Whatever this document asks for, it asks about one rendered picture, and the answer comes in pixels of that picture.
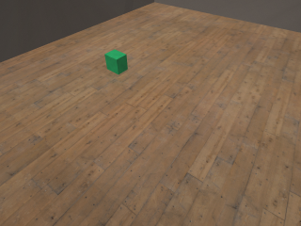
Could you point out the carton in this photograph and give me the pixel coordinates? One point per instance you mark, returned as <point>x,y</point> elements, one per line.
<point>116,61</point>

